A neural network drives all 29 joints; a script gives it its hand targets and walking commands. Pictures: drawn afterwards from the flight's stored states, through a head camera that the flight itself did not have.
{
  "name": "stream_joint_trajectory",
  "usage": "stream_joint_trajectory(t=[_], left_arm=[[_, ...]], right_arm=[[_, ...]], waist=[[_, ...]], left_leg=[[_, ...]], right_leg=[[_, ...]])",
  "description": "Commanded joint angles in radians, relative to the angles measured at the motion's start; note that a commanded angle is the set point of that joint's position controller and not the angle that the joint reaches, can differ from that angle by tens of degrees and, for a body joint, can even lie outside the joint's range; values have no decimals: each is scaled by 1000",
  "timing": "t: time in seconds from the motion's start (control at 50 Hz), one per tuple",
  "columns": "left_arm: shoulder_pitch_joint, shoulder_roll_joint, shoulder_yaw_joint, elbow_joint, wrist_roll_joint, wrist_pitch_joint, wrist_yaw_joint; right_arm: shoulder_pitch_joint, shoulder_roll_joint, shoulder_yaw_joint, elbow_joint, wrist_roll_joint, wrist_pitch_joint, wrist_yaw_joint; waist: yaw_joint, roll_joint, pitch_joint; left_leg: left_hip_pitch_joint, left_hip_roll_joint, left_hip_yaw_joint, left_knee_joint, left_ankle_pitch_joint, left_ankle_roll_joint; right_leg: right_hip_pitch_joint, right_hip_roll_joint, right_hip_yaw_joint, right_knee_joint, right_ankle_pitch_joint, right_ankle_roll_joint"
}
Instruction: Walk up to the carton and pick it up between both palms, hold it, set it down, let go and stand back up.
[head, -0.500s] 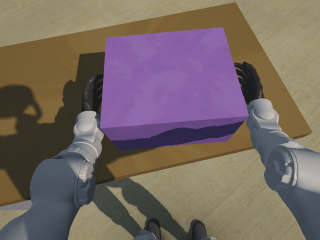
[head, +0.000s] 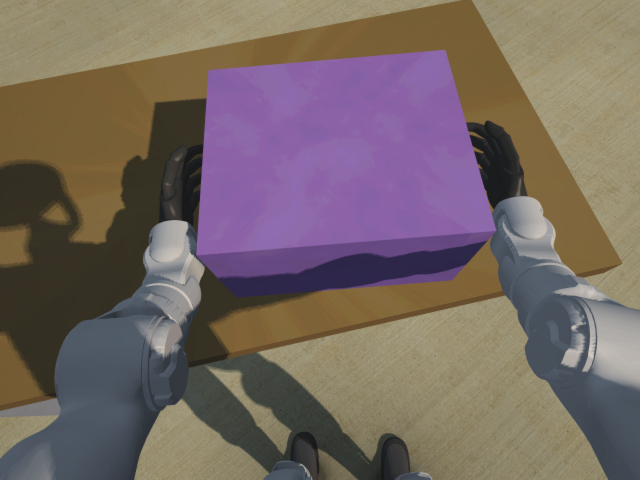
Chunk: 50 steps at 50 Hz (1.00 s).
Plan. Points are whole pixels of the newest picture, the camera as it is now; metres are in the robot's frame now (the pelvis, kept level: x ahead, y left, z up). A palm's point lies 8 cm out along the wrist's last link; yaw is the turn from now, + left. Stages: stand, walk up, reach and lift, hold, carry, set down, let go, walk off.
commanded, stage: set down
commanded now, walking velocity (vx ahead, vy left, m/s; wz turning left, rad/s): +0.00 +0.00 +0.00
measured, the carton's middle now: (335, 179) +0.51 +0.03 -0.03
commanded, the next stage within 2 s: none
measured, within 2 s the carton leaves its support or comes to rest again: neither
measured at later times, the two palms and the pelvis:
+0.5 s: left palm (180, 211) +0.44 +0.23 +0.00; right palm (500, 188) +0.48 -0.18 +0.00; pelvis +0.01 -0.01 +0.00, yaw +0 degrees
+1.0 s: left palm (179, 210) +0.45 +0.24 -0.01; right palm (504, 185) +0.49 -0.19 -0.01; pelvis +0.00 +0.00 -0.03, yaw -1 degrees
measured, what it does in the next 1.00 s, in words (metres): stands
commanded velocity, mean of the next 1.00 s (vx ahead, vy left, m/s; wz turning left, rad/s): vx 0.00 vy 0.00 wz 0.00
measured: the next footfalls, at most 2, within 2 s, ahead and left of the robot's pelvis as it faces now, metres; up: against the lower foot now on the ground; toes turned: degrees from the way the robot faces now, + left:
none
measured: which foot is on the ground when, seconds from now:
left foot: down 0.00-1.00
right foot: down 0.00-1.00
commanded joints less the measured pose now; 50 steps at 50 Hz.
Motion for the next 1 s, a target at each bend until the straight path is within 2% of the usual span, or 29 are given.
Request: stream_joint_trajectory(t=[0.0,0.16,0.18,0.2,0.26,0.3,0.36,0.42,0.62,0.7,0.76,0.82,0.9,0.94,0.98], left_arm=[[-486,-363,-99,-127,118,-20,-115],[-462,-363,-82,-122,144,-20,-111],[-416,-339,-86,-144,150,-15,-100],[-400,-304,-72,-151,151,-9,-88],[-389,-252,-47,-185,130,5,-62],[-390,-286,-55,-188,128,11,-69],[-380,-326,-55,-176,150,13,-96],[-356,-300,-42,-171,161,10,-98],[-347,-185,-35,-184,118,13,-78],[-357,-47,-75,-192,34,15,-39],[-386,90,-157,-184,-99,19,8],[-403,157,-228,-147,-192,30,21],[-402,204,-257,-146,-214,52,15],[-411,206,-266,-159,-218,67,13],[-416,208,-280,-169,-231,80,12]], right_arm=[[-423,392,141,-15,-130,-15,138],[-394,395,125,-14,-146,-11,138],[-326,357,112,44,-112,-11,136],[-319,307,109,50,-94,-14,128],[-339,258,112,25,-58,-4,101],[-346,298,124,17,-61,1,100],[-341,343,122,14,-92,-5,116],[-321,318,120,13,-91,-13,112],[-329,215,154,-6,-11,-5,70],[-348,64,211,-15,103,5,32],[-403,-76,330,-41,276,25,-11],[-451,-156,447,-65,420,40,-31],[-464,-242,514,-74,510,41,-35],[-472,-264,535,-55,539,48,-29],[-479,-279,552,-53,564,61,-22]], waist=[[-10,-33,-673],[-11,-24,-655],[-19,25,-645],[-13,32,-648],[-13,0,-665],[-14,-17,-661],[-14,-14,-627],[-14,-11,-617],[-19,-23,-673],[-16,-21,-757],[-1,-23,-875],[15,-26,-953],[29,-22,-993],[31,-20,-981],[34,-25,-969]], left_leg=[[402,-2,43,15,283,-36],[418,1,39,7,292,-36],[485,9,24,19,349,-61],[538,13,21,41,400,-68],[545,10,17,77,426,-59],[509,5,19,74,397,-50],[496,2,23,65,369,-47],[493,0,24,68,378,-49],[448,-7,24,94,405,-46],[447,-9,23,137,457,-55],[398,-13,20,200,498,-64],[338,-17,13,254,527,-75],[365,-18,9,305,598,-92],[375,-14,4,315,601,-96],[378,-10,3,315,551,-95]], right_leg=[[319,4,-67,14,280,12],[304,1,-70,3,267,8],[252,19,-74,22,250,11],[198,24,-77,13,223,8],[158,29,-75,13,197,9],[188,25,-71,22,203,12],[214,20,-73,26,211,16],[231,17,-68,32,240,17],[276,11,-49,72,315,29],[253,22,-43,106,342,34],[242,31,-29,167,375,40],[240,44,-27,234,414,54],[191,67,-45,281,415,68],[151,72,-52,288,380,65],[113,75,-57,284,313,58]])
